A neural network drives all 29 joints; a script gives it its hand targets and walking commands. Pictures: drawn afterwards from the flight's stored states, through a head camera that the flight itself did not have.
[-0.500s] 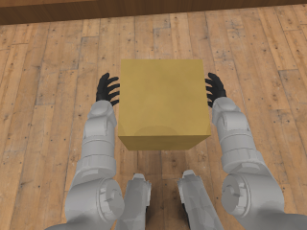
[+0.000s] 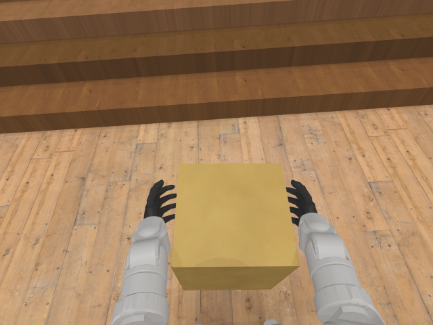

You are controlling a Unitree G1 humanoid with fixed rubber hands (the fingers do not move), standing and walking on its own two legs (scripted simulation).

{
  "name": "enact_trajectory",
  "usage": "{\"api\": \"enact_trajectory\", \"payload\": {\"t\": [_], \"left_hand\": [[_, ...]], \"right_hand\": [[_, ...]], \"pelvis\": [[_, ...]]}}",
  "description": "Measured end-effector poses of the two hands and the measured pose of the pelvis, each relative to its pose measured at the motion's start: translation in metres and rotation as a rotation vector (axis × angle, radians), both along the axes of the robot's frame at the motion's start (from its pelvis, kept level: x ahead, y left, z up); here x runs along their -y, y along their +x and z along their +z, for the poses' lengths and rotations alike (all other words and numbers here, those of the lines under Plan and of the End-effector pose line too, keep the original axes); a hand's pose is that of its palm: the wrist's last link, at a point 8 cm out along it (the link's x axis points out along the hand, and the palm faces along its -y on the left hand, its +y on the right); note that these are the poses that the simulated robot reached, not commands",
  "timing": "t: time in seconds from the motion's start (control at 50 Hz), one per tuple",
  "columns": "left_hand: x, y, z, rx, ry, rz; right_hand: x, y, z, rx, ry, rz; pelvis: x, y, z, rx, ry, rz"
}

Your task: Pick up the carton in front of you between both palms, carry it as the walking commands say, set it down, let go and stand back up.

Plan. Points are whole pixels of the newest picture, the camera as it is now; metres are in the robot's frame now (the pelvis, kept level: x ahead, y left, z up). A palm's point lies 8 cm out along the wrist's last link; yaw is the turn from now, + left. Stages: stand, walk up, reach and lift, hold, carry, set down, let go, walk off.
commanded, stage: reach and lift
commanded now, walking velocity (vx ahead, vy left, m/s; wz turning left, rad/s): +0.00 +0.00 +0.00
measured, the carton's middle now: (228, 231) +0.34 +0.00 -0.10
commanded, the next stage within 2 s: hold in 1.28 s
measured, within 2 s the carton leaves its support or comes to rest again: neither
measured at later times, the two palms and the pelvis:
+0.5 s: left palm (138, 214) +0.31 +0.14 +0.08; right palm (322, 213) +0.29 -0.15 +0.06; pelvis +0.00 +0.00 +0.05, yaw +0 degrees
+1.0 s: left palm (137, 209) +0.31 +0.14 +0.09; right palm (323, 205) +0.30 -0.15 +0.07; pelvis +0.01 -0.01 +0.05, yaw +0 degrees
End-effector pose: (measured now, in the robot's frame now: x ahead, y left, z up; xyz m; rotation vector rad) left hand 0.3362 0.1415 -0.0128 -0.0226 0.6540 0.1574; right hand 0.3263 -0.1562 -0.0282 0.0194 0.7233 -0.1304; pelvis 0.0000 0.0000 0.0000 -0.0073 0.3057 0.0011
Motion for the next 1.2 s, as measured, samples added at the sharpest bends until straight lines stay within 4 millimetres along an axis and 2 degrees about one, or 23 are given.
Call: {"api": "enact_trajectory", "payload": {"t": [0.18, 0.28, 0.34, 0.48, 0.62, 1.2], "left_hand": [[-0.003, -0.015, 0.052, 0.016, 0.007, -0.012], [-0.003, -0.020, 0.081, 0.042, 0.014, -0.031], [-0.004, -0.024, 0.091, 0.040, 0.021, -0.036], [-0.004, -0.031, 0.092, -0.002, 0.032, -0.033], [-0.001, -0.029, 0.092, 0.007, 0.034, -0.030], [-0.004, -0.024, 0.108, 0.022, 0.046, -0.040]], "right_hand": [[-0.003, -0.016, 0.054, 0.016, -0.014, 0.002], [-0.003, -0.024, 0.084, 0.042, -0.026, -0.005], [-0.004, -0.028, 0.094, 0.040, -0.038, 0.004], [-0.004, -0.034, 0.093, -0.002, -0.035, 0.011], [-0.001, -0.031, 0.093, 0.007, -0.037, 0.014], [-0.004, -0.025, 0.111, 0.023, -0.066, 0.032]], "pelvis": [[0.001, 0.012, 0.032, 0.171, 0.001, 0.001], [0.001, 0.015, 0.042, 0.264, 0.001, 0.003], [0.002, 0.013, 0.045, 0.309, 0.001, 0.000], [0.002, 0.002, 0.046, 0.361, 0.003, -0.006], [0.003, -0.003, 0.045, 0.363, 0.003, -0.008], [0.005, 0.018, 0.052, 0.386, 0.002, 0.002]]}}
